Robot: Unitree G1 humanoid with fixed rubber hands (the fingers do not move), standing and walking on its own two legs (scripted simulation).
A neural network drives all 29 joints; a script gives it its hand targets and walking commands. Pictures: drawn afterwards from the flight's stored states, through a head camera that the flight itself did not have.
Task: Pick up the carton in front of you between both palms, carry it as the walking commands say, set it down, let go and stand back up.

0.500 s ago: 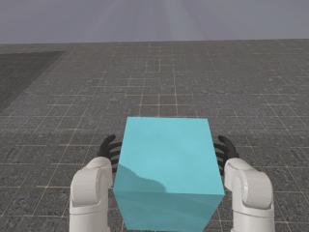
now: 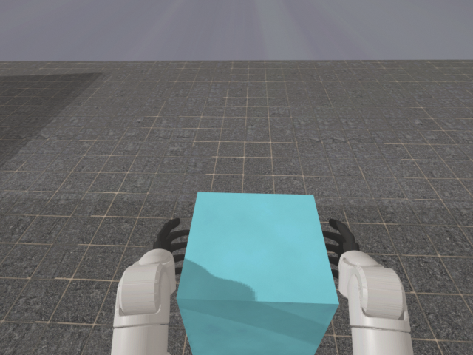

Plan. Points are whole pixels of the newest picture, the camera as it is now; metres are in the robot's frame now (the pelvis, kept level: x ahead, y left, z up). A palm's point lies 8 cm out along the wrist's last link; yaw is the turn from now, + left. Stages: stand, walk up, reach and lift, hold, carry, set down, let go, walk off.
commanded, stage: carry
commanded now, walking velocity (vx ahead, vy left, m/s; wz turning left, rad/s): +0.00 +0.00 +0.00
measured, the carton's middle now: (253, 280) +0.27 +0.00 -0.01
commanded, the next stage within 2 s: hold in 0.74 s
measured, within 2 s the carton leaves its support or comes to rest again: neither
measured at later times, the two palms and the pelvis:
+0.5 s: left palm (163, 274) +0.25 +0.15 +0.04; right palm (341, 276) +0.25 -0.14 +0.04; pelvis -0.04 +0.00 +0.00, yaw +0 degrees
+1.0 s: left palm (156, 279) +0.24 +0.16 +0.05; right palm (338, 278) +0.25 -0.14 +0.05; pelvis -0.05 +0.01 +0.01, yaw +1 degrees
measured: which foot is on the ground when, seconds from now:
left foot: down 0.00-1.00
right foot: down 0.00-1.00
